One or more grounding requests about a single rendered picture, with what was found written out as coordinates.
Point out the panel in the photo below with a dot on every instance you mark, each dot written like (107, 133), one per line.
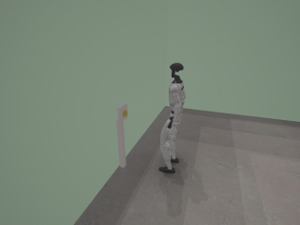
(121, 134)

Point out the robot right upper arm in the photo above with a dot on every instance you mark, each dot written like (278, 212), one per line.
(184, 94)

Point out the robot left upper arm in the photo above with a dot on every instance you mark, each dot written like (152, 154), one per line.
(175, 94)

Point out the button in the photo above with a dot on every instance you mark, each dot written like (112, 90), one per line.
(125, 113)

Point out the left robot forearm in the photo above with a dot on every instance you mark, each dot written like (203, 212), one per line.
(176, 115)

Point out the robot left hand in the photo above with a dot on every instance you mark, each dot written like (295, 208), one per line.
(172, 131)

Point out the humanoid robot head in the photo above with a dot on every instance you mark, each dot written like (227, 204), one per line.
(176, 67)

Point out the robot right foot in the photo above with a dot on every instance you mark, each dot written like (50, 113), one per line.
(175, 160)

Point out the right robot forearm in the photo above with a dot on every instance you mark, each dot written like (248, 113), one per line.
(183, 101)

